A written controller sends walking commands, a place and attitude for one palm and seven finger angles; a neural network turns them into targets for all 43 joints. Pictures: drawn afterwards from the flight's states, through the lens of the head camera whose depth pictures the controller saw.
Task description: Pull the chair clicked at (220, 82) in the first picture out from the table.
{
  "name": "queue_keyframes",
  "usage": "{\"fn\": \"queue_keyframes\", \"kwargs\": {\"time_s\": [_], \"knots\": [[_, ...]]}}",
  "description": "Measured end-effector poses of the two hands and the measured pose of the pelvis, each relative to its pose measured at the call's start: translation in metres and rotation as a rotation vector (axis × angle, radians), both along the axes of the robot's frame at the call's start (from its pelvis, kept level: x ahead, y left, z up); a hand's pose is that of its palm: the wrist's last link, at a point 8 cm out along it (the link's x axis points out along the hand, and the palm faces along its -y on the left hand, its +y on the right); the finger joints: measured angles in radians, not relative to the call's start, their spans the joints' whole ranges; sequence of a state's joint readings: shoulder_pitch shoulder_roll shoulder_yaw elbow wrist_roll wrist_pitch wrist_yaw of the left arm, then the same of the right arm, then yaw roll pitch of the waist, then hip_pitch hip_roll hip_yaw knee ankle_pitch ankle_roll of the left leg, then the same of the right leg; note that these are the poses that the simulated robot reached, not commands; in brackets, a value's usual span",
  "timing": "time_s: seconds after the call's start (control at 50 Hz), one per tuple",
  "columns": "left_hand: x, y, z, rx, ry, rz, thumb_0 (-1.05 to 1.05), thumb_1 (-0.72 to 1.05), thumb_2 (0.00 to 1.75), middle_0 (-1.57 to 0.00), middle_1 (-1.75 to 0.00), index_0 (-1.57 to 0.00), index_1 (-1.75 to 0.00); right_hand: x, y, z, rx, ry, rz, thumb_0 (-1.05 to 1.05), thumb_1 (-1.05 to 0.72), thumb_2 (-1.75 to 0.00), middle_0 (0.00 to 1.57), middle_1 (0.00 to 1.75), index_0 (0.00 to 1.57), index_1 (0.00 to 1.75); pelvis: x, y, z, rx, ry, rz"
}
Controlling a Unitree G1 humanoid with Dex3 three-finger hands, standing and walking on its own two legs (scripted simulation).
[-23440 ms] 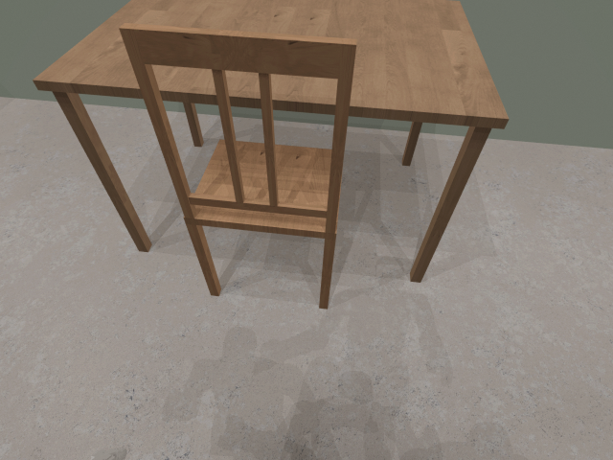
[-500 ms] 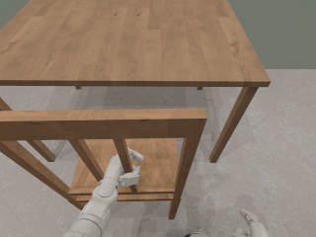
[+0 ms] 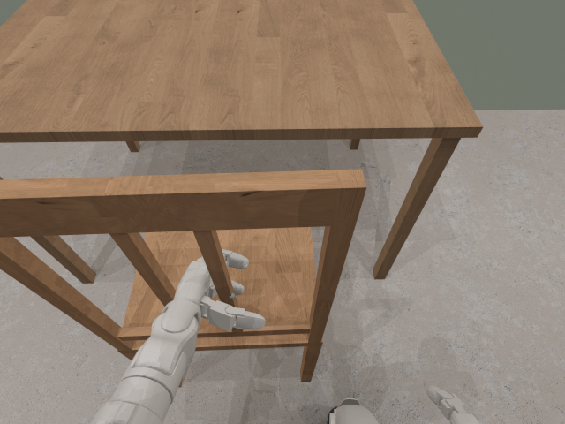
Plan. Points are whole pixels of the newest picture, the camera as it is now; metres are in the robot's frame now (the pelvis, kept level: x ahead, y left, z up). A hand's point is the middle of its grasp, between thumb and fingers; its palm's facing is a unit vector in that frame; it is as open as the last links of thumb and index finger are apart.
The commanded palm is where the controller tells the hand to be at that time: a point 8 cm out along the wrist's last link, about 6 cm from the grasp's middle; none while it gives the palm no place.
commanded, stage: open the thumb and straighten the fingers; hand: left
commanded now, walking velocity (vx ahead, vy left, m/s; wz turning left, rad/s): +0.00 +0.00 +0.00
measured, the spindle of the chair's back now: (165, 291) +0.32 +0.19 -0.03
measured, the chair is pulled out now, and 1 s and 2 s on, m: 0.19 0.19 0.19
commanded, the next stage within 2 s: draw the fingers out of the gap in 0.36 s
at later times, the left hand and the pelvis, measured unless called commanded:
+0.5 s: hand (227, 293) +0.32 +0.09 -0.04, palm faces -0.15 -0.98 -0.11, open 17.4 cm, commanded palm +0.30 +0.14 -0.02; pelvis -0.01 -0.02 -0.01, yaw +1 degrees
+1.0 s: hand (210, 350) +0.24 +0.11 -0.04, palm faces -0.15 -0.98 -0.10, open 17.5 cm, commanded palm +0.22 +0.16 -0.02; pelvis +0.00 -0.01 -0.02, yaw +2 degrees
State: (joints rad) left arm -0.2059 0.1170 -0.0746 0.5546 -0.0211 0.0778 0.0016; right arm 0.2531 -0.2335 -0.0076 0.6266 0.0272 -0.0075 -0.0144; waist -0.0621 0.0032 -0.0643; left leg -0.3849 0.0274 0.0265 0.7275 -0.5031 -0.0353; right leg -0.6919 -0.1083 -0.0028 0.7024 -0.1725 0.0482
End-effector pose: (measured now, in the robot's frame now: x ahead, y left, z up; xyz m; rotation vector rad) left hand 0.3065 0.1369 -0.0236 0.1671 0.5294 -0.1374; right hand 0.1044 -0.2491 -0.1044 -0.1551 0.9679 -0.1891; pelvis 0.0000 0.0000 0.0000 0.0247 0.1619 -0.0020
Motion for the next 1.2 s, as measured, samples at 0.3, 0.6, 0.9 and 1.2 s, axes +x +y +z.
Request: {"fn": "queue_keyframes", "kwargs": {"time_s": [0.3, 0.6, 0.9, 1.2], "knots": [[0.012, 0.006, -0.001, 0.004, 0.004, 0.015, -0.01, -0.53, 0.21, -0.11, -0.34, -0.12, -0.34, -0.005, -0.010, -0.014, 0.003, -0.012, 0.011, 0.01, -0.91, -0.89, 0.21, 0.30, 0.20, 0.30, -0.007, -0.009, -0.010, 0.011, 0.036, 0.005], [-0.008, 0.010, -0.004, -0.016, -0.003, 0.023, -0.01, -0.54, 0.20, -0.01, -0.02, -0.01, -0.02, 0.014, -0.024, -0.005, -0.026, -0.078, 0.029, 0.01, -0.91, -0.89, 0.20, 0.30, 0.20, 0.30, -0.005, -0.016, -0.012, 0.008, 0.042, 0.013], [-0.067, 0.021, -0.004, -0.014, -0.006, 0.033, -0.01, -0.54, 0.20, 0.00, 0.00, 0.00, 0.00, 0.048, -0.002, 0.007, -0.015, -0.209, 0.094, 0.01, -0.91, -0.89, 0.21, 0.30, 0.20, 0.30, -0.005, -0.012, -0.016, -0.001, 0.015, 0.030], [-0.110, 0.027, -0.004, -0.041, 0.019, 0.023, -0.01, -0.54, 0.20, -0.01, 0.00, 0.00, 0.00, 0.065, 0.018, 0.019, -0.040, -0.305, 0.131, 0.01, -0.90, -0.89, 0.21, 0.30, 0.20, 0.30, 0.001, 0.001, -0.023, -0.019, 0.021, 0.042]]}}
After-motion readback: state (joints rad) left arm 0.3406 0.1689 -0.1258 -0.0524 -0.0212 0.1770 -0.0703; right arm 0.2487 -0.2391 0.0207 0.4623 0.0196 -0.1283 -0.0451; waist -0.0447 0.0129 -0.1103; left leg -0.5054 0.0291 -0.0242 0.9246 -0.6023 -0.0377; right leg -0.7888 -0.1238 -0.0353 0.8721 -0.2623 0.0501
